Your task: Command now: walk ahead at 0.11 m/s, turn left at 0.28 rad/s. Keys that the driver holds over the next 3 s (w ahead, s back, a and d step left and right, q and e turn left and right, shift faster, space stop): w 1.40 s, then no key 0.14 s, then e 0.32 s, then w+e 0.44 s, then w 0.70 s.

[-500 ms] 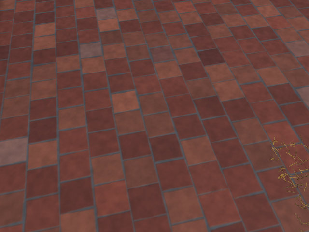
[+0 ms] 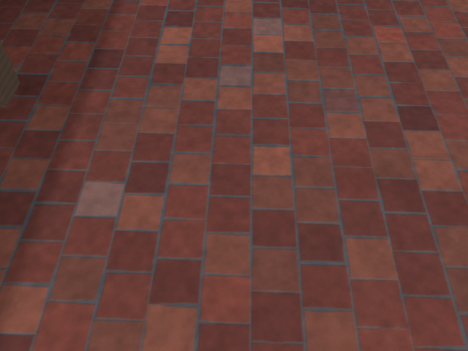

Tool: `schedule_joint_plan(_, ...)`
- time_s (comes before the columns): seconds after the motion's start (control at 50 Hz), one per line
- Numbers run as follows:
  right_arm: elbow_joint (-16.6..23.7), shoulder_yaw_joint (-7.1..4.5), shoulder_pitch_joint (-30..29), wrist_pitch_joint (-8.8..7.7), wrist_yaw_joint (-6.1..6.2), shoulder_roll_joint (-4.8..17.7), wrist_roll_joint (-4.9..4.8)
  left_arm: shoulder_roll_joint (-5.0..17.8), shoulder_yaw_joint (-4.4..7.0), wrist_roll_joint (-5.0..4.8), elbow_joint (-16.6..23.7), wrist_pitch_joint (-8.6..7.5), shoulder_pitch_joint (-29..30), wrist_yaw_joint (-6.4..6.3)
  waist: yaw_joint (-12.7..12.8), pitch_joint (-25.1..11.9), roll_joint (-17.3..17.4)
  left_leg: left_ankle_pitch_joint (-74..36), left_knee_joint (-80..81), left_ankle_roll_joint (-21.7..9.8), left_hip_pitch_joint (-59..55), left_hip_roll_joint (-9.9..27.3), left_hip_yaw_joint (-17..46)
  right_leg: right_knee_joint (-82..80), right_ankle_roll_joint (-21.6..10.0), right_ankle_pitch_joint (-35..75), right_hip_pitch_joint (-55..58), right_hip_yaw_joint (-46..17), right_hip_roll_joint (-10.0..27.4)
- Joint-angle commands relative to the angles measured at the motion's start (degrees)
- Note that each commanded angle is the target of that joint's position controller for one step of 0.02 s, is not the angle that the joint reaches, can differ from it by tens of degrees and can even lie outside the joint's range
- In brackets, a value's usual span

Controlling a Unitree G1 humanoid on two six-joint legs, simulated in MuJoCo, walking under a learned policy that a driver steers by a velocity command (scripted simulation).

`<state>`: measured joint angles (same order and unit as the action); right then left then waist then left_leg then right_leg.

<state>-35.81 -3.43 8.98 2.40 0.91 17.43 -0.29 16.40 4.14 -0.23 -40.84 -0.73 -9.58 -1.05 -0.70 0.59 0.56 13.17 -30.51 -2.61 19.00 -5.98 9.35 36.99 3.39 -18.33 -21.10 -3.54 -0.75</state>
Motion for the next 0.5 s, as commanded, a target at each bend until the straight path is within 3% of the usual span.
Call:
schedule_joint_plan(0.02, 3.2, -0.83, -0.3, -0.64, 0.04, 5.5, -0.10, 3.7, 0.85, 0.30, 3.7, -1.83, -1.6, 0.81, 1.6, -6.4, 6.4, 11.2, 7.5, -6.3, -0.5, 11.1, 14.6, -13.1, -2.7, 6.0, 11.7, 1.7, 0.5)
schedule_joint_plan(0.04, 2.8, 0.05, 0.9, -1.05, -0.06, 3.1, 0.45, 5.9, 1.14, 1.17, 3.7, -2.06, -4.0, 0.57, 1.7, -6.2, 1.3, 19.4, 1.4, -3.3, 5.2, 7.7, 11.2, -15.1, -5.5, 1.3, 17.0, -5.3, 7.7)
schedule_joint_plan(0.06, 3.8, 0.23, 1.8, -1.86, -0.20, 1.9, 0.23, 10.9, 2.25, 1.92, 2.4, -2.06, -7.4, 0.50, 0.4, -4.5, -9.8, 20.2, -10.2, 0.0, 13.8, -0.6, -1.3, -19.5, -12.0, -11.7, 18.1, -17.6, 14.7)
schedule_joint_plan(0.08, 5.5, -0.75, -2.8, -2.91, 0.00, 5.7, -0.33, 12.2, 2.92, 2.25, 2.0, -2.52, -9.4, 0.94, 3.8, 0.4, -14.5, 21.2, -20.6, 1.5, 20.9, 0.7, -2.9, -27.3, -18.6, -23.0, 14.5, -31.9, 22.0)
schedule_joint_plan(0.1, 5.2, -1.98, -3.8, -3.55, 0.07, 8.5, -1.21, 10.6, 2.47, 1.73, 2.2, -3.06, -8.2, 0.62, 3.4, 4.1, -11.6, 17.8, -26.8, 1.6, 24.1, 3.3, -0.8, -28.0, -19.1, -25.2, 13.2, -32.5, 22.1)
schedule_joint_plan(0.12, 3.9, -2.18, -1.8, -3.73, -0.17, 8.3, -0.85, 9.2, 2.00, 0.73, 2.2, -3.28, -6.7, 0.13, 1.9, 4.2, -10.1, 14.2, -29.1, 2.1, 25.2, 4.5, -1.6, -27.5, -17.2, -22.7, 14.4, -28.3, 19.7)
schedule_joint_plan(0.14, 3.3, -2.10, -0.9, -3.91, -0.50, 7.4, -0.26, 8.2, 1.67, -0.04, 2.3, -3.36, -6.5, -0.17, 1.8, 3.5, -9.8, 10.8, -29.6, 2.6, 26.3, 5.8, -2.9, -27.4, -15.7, -19.5, 16.5, -24.7, 17.8)
schedule_joint_plan(0.18, 2.9, -1.44, -2.2, -4.83, -1.25, 4.5, 0.00, 7.4, 1.28, -0.13, 1.8, -3.46, -7.8, -0.42, 2.8, 2.8, -8.4, 4.4, -27.6, 3.2, 24.6, 7.1, -5.9, -27.9, -14.1, -10.7, 16.6, -17.6, 14.5)
schedule_joint_plan(0.26, 3.4, 0.02, -6.2, -6.18, -2.15, 0.4, -0.51, 8.0, 1.50, -0.48, 1.2, -3.34, -9.3, -0.02, 4.9, 1.6, -10.0, -0.1, -12.5, 3.6, 13.5, 6.8, -10.5, -27.5, -13.3, 0.5, 12.4, -8.0, 11.1)
schedule_joint_plan(0.34, 3.5, -0.39, -6.1, -6.65, -2.88, 2.4, -1.36, 10.4, 1.98, -1.34, 0.3, -3.02, -11.4, 1.02, 4.8, 1.8, -10.3, 0.6, -3.2, 2.4, 5.2, 6.2, -11.6, -25.6, -14.3, -0.4, 10.2, -9.0, 14.0)
schedule_joint_plan(0.38, 1.7, -1.00, -1.1, -6.78, -2.90, 3.4, -1.40, 9.9, 1.65, -1.62, 0.2, -2.67, -10.6, 1.22, 1.6, 1.1, -8.7, -2.8, 1.7, 1.0, -3.7, 5.3, -12.4, -22.5, -13.0, -0.3, 7.2, -8.6, 13.8)
schedule_joint_plan(0.4, 0.2, -1.74, 3.7, -6.70, -2.50, 4.7, -1.52, 8.6, 1.10, -1.27, 0.0, -2.67, -10.6, 1.28, -0.8, -0.5, -7.5, -2.3, 2.9, 0.0, -10.9, 4.7, -12.3, -18.1, -11.7, 3.1, 4.7, -7.0, 12.5)
schedule_joint_plan(0.42, -1.1, -2.73, 10.9, -6.78, -1.87, 7.0, -1.44, 5.7, 0.08, -0.63, 0.4, -2.97, -9.9, 1.40, -4.6, -4.4, -3.8, -1.0, 4.4, -1.9, -21.0, 9.3, -6.5, -6.2, -8.9, 6.1, 0.0, -2.6, 8.8)
schedule_joint_plan(0.44, -1.4, -4.15, 17.1, -6.52, -1.41, 14.1, 0.12, 1.0, -1.43, -0.01, 3.4, -4.03, -10.4, 1.23, -5.4, -10.2, 13.2, 7.8, 9.8, -9.1, -34.5, 24.0, 16.8, 16.4, -4.1, -3.7, -16.3, 5.1, 1.8)
schedule_joint_plan(0.46, -2.4, -3.95, 19.8, -6.90, -2.07, 13.2, 0.12, 4.7, -0.57, -1.06, 4.5, -5.02, -8.8, 0.68, -6.7, -10.7, 14.9, 18.8, 17.1, -14.6, -32.9, 28.4, 33.1, 28.6, -3.4, -13.6, -24.4, -0.4, 0.2)
schedule_joint_plan(0.48, -2.4, -2.62, 16.5, -7.28, -2.30, 9.8, -0.09, 7.9, 0.44, -2.22, 4.6, -5.40, -7.4, 0.89, -5.0, -4.5, 10.9, 21.7, 17.6, -13.8, -29.1, 27.7, 28.5, 33.4, -4.6, -9.8, -28.9, -2.0, 3.8)
schedule_joint_plan(0.5, -1.9, -1.84, 13.8, -7.42, -2.36, 7.2, 0.12, 7.8, 0.34, -2.23, 4.2, -5.45, -5.8, 1.15, -3.8, -1.3, 8.2, 18.4, 17.8, -12.3, -25.0, 24.8, 21.9, 33.4, -5.5, -4.5, -28.8, -1.1, 5.8)
